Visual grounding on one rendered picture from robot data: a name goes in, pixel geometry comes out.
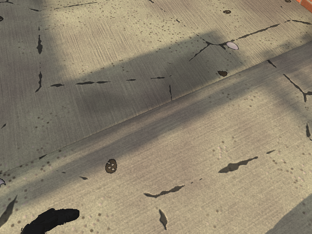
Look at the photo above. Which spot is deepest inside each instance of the robot left hand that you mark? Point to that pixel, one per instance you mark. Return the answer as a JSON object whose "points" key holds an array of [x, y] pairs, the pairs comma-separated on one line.
{"points": [[49, 219]]}

